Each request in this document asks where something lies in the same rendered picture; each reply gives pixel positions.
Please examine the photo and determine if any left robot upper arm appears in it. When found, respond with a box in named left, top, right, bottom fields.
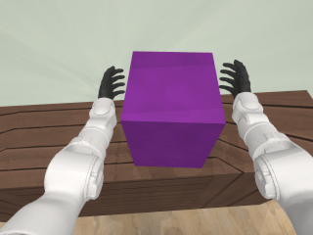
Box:
left=0, top=150, right=104, bottom=235

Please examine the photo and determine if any right robot upper arm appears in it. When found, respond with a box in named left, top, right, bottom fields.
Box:
left=253, top=147, right=313, bottom=235

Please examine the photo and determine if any robot right hand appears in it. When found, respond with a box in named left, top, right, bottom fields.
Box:
left=219, top=60, right=251, bottom=100

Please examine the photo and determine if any robot left hand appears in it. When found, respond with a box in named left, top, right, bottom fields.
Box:
left=98, top=66, right=125, bottom=100

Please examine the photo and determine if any pedestal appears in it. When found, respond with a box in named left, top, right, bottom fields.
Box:
left=0, top=90, right=313, bottom=222

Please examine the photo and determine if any right robot forearm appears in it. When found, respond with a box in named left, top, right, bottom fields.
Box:
left=232, top=92, right=313, bottom=161

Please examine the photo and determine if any left robot forearm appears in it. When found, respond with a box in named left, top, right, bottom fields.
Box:
left=44, top=97, right=117, bottom=191

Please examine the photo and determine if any carton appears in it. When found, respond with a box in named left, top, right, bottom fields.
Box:
left=120, top=51, right=226, bottom=168

